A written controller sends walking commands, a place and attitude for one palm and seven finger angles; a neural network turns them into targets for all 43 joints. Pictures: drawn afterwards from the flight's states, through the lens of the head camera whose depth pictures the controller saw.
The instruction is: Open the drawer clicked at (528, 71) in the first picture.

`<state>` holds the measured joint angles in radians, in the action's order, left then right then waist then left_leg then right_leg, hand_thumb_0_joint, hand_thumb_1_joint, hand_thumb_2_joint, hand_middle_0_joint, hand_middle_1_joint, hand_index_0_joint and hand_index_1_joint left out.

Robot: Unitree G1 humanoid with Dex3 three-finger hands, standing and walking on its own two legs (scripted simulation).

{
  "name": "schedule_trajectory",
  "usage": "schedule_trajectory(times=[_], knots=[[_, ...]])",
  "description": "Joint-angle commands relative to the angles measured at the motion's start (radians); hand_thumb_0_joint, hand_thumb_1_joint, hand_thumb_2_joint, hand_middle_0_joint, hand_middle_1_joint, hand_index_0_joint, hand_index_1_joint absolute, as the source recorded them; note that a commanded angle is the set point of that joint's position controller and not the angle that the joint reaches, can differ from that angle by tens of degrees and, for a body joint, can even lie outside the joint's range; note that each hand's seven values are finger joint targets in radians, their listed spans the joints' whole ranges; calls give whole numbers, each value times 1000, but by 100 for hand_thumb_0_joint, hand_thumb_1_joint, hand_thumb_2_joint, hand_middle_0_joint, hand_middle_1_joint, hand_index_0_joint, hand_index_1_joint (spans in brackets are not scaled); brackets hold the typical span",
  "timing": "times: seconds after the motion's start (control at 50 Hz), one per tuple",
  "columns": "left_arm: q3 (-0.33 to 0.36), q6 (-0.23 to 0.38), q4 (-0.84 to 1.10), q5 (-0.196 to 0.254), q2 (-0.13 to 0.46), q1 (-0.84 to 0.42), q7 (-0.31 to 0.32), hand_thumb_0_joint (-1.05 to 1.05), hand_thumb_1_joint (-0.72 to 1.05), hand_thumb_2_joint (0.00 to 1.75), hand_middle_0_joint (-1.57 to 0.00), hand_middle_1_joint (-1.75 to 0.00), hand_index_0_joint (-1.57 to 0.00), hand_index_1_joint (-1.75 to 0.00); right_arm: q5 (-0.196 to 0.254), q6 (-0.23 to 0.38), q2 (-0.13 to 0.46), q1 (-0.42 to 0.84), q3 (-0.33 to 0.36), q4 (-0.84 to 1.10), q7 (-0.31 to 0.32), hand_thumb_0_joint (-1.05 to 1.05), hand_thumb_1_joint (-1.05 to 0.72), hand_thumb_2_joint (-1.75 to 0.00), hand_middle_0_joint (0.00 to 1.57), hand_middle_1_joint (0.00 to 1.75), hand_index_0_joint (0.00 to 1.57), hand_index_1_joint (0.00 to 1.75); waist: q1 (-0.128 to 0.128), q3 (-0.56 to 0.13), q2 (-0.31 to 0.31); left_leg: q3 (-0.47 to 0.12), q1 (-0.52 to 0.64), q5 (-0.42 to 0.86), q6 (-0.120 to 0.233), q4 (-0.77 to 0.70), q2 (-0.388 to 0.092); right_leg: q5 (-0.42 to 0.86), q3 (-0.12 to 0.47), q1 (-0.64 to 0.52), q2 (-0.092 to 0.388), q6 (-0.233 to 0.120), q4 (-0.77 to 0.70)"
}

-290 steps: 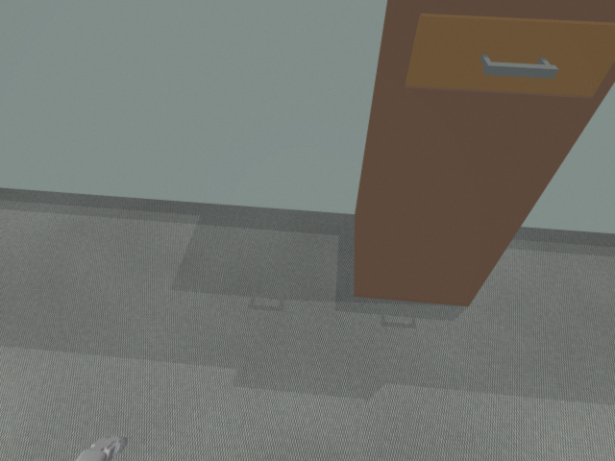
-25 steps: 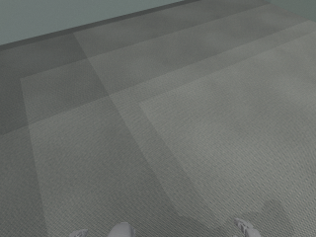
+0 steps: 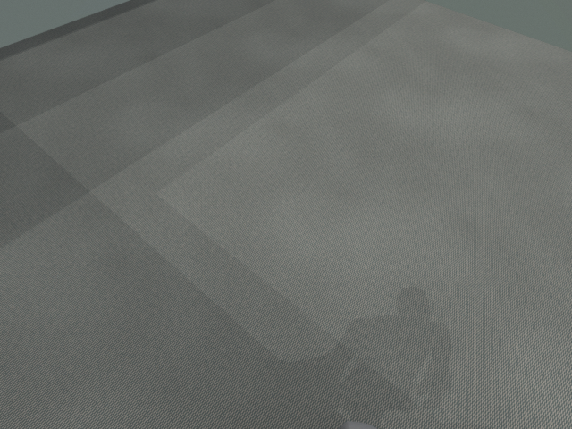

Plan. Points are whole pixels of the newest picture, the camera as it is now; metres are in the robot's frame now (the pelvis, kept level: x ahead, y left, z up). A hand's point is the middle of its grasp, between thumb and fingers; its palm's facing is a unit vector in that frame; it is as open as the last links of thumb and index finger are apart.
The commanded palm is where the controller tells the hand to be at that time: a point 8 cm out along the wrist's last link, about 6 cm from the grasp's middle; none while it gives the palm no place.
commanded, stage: walk to a spot facing it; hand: left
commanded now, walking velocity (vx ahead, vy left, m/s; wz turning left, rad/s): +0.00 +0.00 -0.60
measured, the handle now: out of the picture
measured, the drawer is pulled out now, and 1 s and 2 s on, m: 0.00 0.00 0.00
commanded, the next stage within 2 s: turn to face it in 0.90 s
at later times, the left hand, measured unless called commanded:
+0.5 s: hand out of the picture +0.12 +0.15 -0.16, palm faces -0.18 -0.96 -0.22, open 7.3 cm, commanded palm none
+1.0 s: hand (255, 300) +0.35 +0.07 -0.17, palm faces -0.54 -0.81 -0.23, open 7.4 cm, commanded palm none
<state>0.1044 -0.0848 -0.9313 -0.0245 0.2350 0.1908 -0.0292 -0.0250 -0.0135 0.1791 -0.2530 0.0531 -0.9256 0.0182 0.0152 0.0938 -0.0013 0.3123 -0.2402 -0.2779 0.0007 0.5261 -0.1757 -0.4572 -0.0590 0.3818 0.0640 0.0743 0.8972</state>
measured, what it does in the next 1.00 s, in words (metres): walks ahead, turning right: right foot, then left foot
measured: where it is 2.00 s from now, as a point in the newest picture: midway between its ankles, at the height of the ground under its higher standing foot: (319, 421)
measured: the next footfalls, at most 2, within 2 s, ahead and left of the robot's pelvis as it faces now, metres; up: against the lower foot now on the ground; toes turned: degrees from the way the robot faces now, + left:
right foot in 0.10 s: +0.01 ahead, -0.14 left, +0.00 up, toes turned -10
left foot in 0.58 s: +0.18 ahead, +0.08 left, +0.00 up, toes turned -13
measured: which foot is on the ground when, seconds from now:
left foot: down 0.00-0.10, up 0.12-0.56, down 0.58-1.00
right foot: up 0.00-0.08, down 0.10-0.60, up 0.62-1.00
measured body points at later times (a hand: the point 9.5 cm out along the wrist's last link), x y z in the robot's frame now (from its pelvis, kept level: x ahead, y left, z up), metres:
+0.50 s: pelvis +0.04 -0.03 +0.00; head +0.06 -0.04 +0.45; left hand +0.13 +0.20 -0.14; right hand +0.08 -0.30 -0.14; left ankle +0.11 +0.10 -0.70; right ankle -0.03 -0.13 -0.74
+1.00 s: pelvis +0.15 -0.04 -0.01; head +0.20 -0.07 +0.44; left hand +0.38 +0.11 -0.15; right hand +0.01 -0.23 -0.16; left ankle +0.14 +0.09 -0.74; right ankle +0.12 -0.17 -0.71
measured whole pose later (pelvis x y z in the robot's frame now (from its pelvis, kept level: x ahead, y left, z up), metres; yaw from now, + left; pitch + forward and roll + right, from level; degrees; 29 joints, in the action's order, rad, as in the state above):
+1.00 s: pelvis +0.15 -0.04 -0.01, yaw -34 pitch +1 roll +0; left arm 0.10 -0.05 -0.92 -0.03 0.23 0.13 -0.03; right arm -0.02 0.00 0.17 -0.32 0.05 -0.98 0.02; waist 0.03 0.12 0.00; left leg 0.35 -0.10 -0.40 -0.03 0.52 -0.15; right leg -0.32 -0.10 0.47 0.07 0.05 0.80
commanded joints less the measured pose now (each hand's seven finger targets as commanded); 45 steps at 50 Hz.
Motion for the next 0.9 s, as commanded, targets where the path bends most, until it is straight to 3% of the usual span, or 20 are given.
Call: schedule_trajectory(times=[0.0, 0.04, 0.06, 0.08, 0.1, 0.12, 0.14, 0.2, 0.42, 0.48, 0.52, 0.54, 0.56, 0.58, 0.6, 0.62, 0.64, 0.7, 0.78, 0.88], knots=[[-6, 47, 105, 7, 23, -44, 5, 0, 90, 90, -20, -30, -20, -30, -5, 13, 220, -48, 70, 32, -2, 0, -90, -90, 20, 30, 20, 30, 29, -166, -233, -135, 185, 455, 85, -69, -234, 37, -64, -16, -40, -34, -226], [2, 63, 82, 5, 66, 28, 13, 0, 90, 90, -20, -30, -20, -30, 4, 10, 210, -45, 68, 33, -7, 0, -90, -90, 20, 30, 20, 30, -19, -206, -147, -67, 81, 379, 2, 95, -199, 277, -50, -224, -29, -63, -470], [18, 79, 66, -5, 174, 93, 27, 0, 90, 90, -20, -30, -20, -30, 14, 5, 151, -51, 55, 58, -13, 0, -90, -90, 20, 30, 20, 30, -59, -228, 130, -36, -161, 70, -62, 283, -117, 500, 194, -428, 162, -131, -554], [38, 79, 48, -1, 269, 145, 42, 0, 90, 90, -20, -30, -20, -30, 7, -2, 87, 30, 28, 112, -16, 0, -90, -90, 20, 30, 20, 30, -89, -199, 323, -97, -390, -361, -103, 511, 11, 861, 462, -430, 357, -232, -541], [38, 72, 43, 10, 260, 158, 52, 0, 90, 90, -20, -30, -20, -30, 11, -16, 110, 46, 29, 117, 0, 0, -90, -90, 20, 30, 20, 30, -94, -211, 230, -236, -393, -358, -89, 610, 5, 879, 392, -395, 364, -287, -516], [34, 71, 50, 12, 220, 115, 56, 0, 90, 90, -20, -30, -20, -30, 9, -22, 109, 62, 27, 108, 2, 0, -90, -90, 20, 30, 20, 30, -78, -159, 221, -269, -423, -287, -88, 629, -8, 746, 343, -355, 292, -264, -543], [30, 73, 56, 12, 196, 67, 57, 0, 90, 90, -20, -30, -20, -30, 3, -22, 115, 75, 28, 104, 1, 0, -90, -90, 20, 30, 20, 30, -63, -129, 256, -275, -450, -238, -94, 647, 0, 649, 353, -355, 255, -253, -557], [6, 88, 69, 15, 140, 8, 48, 0, 90, 90, -20, -30, -20, -30, -8, -16, 136, 38, 36, 69, -12, 0, -90, -90, 20, 30, 20, 30, -19, -112, 156, -258, -401, -92, -117, 606, 11, 590, 238, -330, 166, -218, -559], [10, 116, 37, 3, 171, 88, 33, 0, 90, 90, -20, -30, -20, -30, 0, 20, 132, 181, 33, 132, -32, 0, -90, -90, 20, 30, 20, 30, -61, -36, 148, -266, -333, -71, -100, 317, 72, 210, 400, -253, 163, -265, -639], [14, 113, 36, 1, 179, 68, 31, 0, 90, 90, -20, -30, -20, -30, 8, 34, 124, 154, 30, 136, -28, 0, -90, -90, 20, 30, 20, 30, -44, -45, 175, -255, -185, -94, -81, 163, 108, 256, 424, -193, 150, -252, -589], [16, 107, 42, 9, 167, 37, 29, 0, 90, 90, -20, -30, -20, -30, 8, 45, 135, 54, 29, 104, -15, 0, -90, -90, 20, 30, 20, 30, 4, -79, 139, -227, 30, 16, -74, -10, 136, 268, 393, -102, 89, -208, -495], [10, 104, 49, 12, 134, 19, 26, 0, 90, 90, -20, -30, -20, -30, 8, 53, 176, -57, 37, 68, -2, 0, -90, -90, 20, 30, 20, 30, 55, -117, 53, -248, 209, 38, -68, -106, 102, 241, 335, -16, 20, -168, -368], [-3, 99, 61, 26, 62, 53, 16, 0, 90, 90, -20, -30, -20, -30, -7, 61, 278, -146, 57, 45, 6, 0, -90, -90, 20, 30, 20, 30, 83, -198, -225, -519, 380, -141, -12, -210, -139, 55, 213, 153, -110, -113, -101], [-12, 102, 82, 19, 40, 53, 9, 0, 90, 90, -20, -30, -20, -30, -6, 52, 338, -194, 64, 49, 3, 0, -90, -90, 20, 30, 20, 30, 89, -191, -347, -743, 363, -250, 73, -301, -347, -155, 94, 285, -124, -74, 143], [0, 96, 85, 7, 68, 30, 5, 0, 90, 90, -20, -30, -20, -30, -7, 43, 317, -138, 56, 68, 2, 0, -90, -90, 20, 30, 20, 30, 72, -107, -247, -744, 213, -345, 112, -350, -375, -138, 114, 286, -57, -72, 244], [9, 86, 54, -1, 85, 51, 2, 0, 90, 90, -20, -30, -20, -30, -6, 44, 234, -48, 37, 82, 3, 0, -90, -90, 20, 30, 20, 30, 28, -47, -200, -636, 84, -360, 73, -379, -303, -45, 113, 247, -29, -65, 282], [15, 78, 42, -4, 83, 45, -8, 0, 90, 90, -20, -30, -20, -30, -4, 47, 205, 3, 24, 93, 7, 0, -90, -90, 20, 30, 20, 30, 10, 14, -188, -542, 8, -302, 54, -380, -254, 14, 88, 227, -13, -61, 306], [10, 62, 24, -3, 43, 78, -17, 0, 90, 90, -20, -30, -20, -30, 0, 56, 153, 8, 6, 77, 15, 0, -90, -90, 20, 30, 20, 30, -20, -7, -171, -293, 33, 161, 37, -298, -164, 139, 53, 195, -1, -33, 331], [2, 47, 32, 3, 18, 53, -10, 0, 90, 90, -20, -30, -20, -30, 6, 57, 151, -58, 13, 42, 20, 0, -90, -90, 20, 30, 20, 30, -10, -73, -143, -176, 160, 536, 75, -210, -171, 149, 19, 222, 8, -12, 272], [-8, 43, 85, 3, 0, -79, -8, 0, 90, 90, -20, -30, -20, -30, -2, 41, 164, -89, 34, 6, 11, 0, -90, -90, 20, 30, 20, 30, 27, -55, -174, -97, 200, 577, 88, -161, -184, 138, -44, 182, 8, -12, 3]])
